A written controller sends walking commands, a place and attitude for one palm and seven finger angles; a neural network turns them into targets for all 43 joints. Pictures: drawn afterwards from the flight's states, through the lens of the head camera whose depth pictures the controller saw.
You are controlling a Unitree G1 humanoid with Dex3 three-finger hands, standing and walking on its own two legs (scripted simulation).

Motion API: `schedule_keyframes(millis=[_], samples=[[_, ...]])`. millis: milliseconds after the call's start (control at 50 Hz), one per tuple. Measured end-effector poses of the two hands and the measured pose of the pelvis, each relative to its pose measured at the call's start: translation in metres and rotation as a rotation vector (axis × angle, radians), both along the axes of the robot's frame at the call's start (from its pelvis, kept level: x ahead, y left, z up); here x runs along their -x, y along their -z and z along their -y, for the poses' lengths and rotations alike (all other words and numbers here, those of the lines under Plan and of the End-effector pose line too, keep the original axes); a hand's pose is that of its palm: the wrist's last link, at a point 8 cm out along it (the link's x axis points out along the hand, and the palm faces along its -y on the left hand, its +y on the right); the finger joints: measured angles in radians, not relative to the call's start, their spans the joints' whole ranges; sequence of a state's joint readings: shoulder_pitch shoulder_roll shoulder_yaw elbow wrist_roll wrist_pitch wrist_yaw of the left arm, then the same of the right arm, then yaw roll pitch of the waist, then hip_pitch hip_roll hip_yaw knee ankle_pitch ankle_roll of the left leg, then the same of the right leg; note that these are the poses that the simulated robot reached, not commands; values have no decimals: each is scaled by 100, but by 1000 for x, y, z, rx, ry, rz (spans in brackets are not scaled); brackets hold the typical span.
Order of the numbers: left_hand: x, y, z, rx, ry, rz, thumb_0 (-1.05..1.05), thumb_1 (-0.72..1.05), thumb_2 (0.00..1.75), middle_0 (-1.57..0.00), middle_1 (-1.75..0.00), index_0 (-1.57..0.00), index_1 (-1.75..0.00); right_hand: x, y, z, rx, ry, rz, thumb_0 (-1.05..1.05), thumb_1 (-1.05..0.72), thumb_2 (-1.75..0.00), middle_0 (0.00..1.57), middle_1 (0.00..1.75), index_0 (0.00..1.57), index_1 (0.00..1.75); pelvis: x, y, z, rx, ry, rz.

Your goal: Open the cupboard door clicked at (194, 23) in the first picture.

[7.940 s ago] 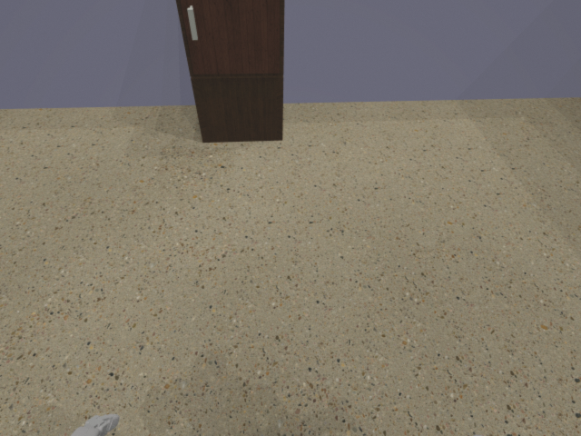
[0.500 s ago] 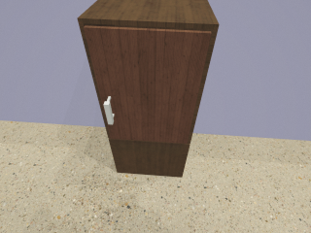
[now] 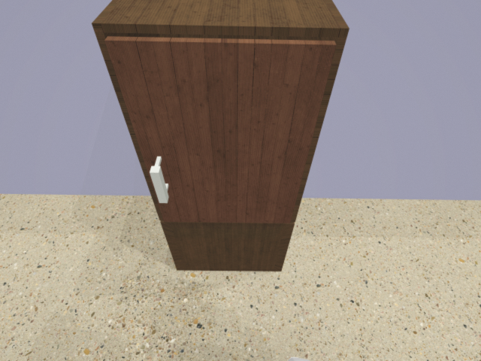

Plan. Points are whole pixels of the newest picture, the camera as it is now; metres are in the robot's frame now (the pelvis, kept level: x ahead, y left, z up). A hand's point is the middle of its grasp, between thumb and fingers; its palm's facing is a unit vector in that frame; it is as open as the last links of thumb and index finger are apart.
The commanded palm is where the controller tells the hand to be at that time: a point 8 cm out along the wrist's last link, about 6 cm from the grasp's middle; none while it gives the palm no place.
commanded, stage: come to a stop and stand still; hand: left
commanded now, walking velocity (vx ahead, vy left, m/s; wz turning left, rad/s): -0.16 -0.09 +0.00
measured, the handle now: (161, 179) +0.56 +0.23 -0.10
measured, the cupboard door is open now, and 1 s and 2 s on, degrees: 0 0 0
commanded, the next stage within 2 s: look again from close up in 1.10 s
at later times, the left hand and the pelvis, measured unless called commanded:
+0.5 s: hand out of the picture +0.05 +0.22 -0.18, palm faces +0.11 -0.98 -0.19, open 7.2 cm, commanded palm none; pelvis +0.01 +0.03 -0.01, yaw +2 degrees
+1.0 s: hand out of the picture -0.07 +0.20 -0.18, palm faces +0.08 -0.98 -0.16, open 7.3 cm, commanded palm none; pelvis -0.02 +0.05 +0.00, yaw +2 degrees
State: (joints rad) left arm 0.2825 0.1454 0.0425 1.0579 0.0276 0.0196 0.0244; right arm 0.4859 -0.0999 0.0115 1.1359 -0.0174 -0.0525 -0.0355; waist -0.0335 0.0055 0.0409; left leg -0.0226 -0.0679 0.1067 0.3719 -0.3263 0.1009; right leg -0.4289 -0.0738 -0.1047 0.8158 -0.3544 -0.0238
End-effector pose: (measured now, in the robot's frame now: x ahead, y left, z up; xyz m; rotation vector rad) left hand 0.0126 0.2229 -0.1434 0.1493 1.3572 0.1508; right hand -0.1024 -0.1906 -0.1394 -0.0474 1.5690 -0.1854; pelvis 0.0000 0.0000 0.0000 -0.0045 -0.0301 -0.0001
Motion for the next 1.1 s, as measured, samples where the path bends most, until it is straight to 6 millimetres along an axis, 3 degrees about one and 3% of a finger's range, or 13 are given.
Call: schedule_keyframes(millis=[120,180,260,320,420,540,660,740,1000,1100], samples=[[-78,-4,-4,-52,20,167,2,94,90,-19,-30,-20,-30,-14,14,-7,-43,17,-51,0,-91,-89,20,30,20,30,-26,11,6,-21,-18,5],[-94,-6,2,-48,-1,233,1,93,90,-19,-30,-20,-30,-39,21,1,-32,1,-34,0,-91,-89,20,30,20,30,-31,13,6,2,-49,17],[-89,-3,6,-22,-20,229,0,92,90,-19,-30,-20,-30,-91,22,13,13,-35,74,0,-91,-89,20,30,20,30,-26,11,1,7,-61,22],[-81,3,-5,-18,-43,220,-1,94,90,-20,-30,-20,-30,-127,17,16,46,-66,189,0,-91,-89,19,30,20,30,-19,12,-6,12,-59,19],[-57,17,-31,3,-60,165,-1,94,90,-20,-30,-20,-30,-151,7,15,114,-97,300,1,-93,-89,19,30,20,30,-9,17,-25,10,-37,28],[-13,8,-47,-5,-83,84,-1,93,90,-20,-30,-20,-30,-156,-4,2,102,-145,308,1,-93,-89,19,30,20,30,-4,6,-36,5,-36,4],[41,2,-43,-1,-75,-35,0,92,90,-19,-30,-20,-30,-159,-3,-6,77,-132,336,0,-93,-89,20,30,20,30,6,1,-43,6,-23,3],[65,2,-39,14,-69,-89,0,91,90,-19,-30,-20,-30,-150,-5,-9,73,-121,338,0,-94,-89,20,30,20,30,12,-1,-47,5,-20,11],[91,2,-29,38,-84,-110,0,91,90,-20,-30,-20,-30,-84,1,-15,50,-101,173,0,-92,-89,20,30,20,30,23,-3,-48,0,-36,-1],[96,1,-24,32,-89,-122,0,91,90,-20,-30,-20,-30,-66,6,-20,23,-82,135,0,-91,-89,20,30,20,30,24,-2,-44,-3,-35,0]])
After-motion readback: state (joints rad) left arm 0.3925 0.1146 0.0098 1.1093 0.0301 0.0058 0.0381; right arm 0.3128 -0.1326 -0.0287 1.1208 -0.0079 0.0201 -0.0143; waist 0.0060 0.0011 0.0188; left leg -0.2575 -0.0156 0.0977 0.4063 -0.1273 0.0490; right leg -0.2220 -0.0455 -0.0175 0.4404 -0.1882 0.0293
